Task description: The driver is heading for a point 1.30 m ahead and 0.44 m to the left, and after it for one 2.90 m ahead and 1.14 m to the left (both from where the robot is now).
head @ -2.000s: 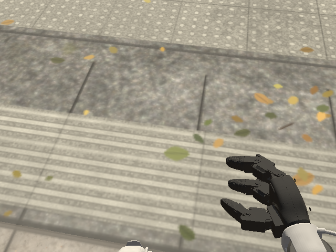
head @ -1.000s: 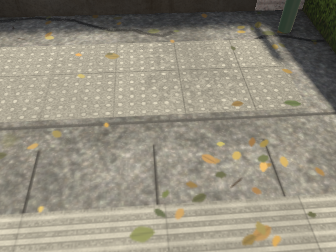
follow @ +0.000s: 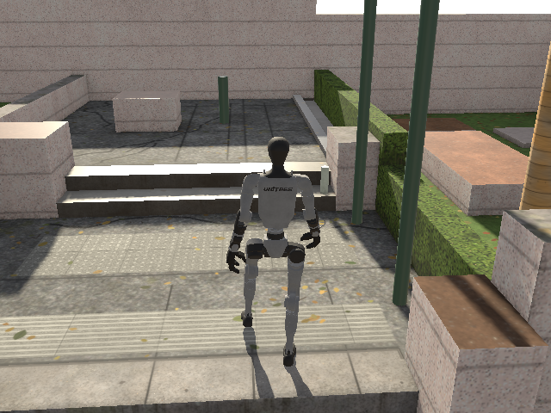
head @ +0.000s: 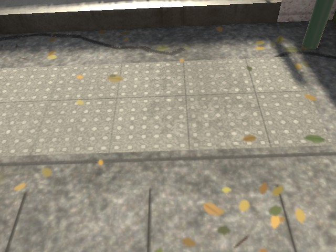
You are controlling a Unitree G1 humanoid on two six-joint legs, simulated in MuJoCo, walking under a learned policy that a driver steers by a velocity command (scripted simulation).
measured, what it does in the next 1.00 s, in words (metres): walks ahead: left foot, then right foot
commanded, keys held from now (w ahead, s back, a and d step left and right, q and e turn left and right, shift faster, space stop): w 0.64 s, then w+q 0.36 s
